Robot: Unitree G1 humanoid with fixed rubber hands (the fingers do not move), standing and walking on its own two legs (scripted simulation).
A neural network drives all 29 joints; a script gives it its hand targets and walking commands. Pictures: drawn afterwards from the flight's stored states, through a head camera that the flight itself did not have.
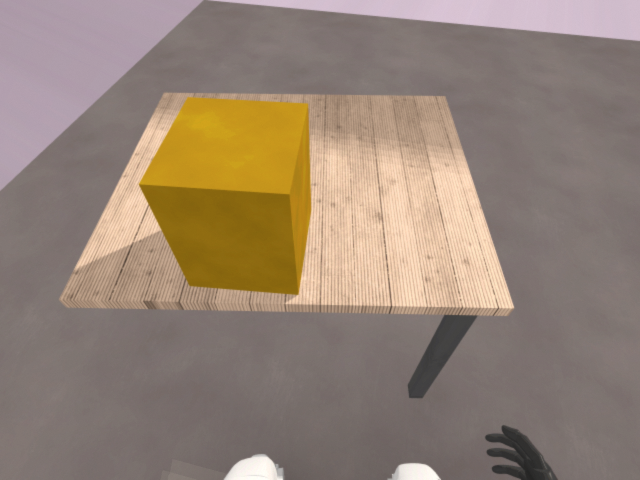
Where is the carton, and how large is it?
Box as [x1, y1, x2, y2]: [139, 97, 310, 294]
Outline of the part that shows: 188,97 142,177 139,185 189,285 298,294 310,214 307,103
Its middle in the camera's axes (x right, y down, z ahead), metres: -0.13 -0.08 +0.66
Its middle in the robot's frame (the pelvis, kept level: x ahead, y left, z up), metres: +0.54 +0.15 +0.00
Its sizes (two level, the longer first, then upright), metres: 0.210 0.200 0.250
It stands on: a table, 0.62 m high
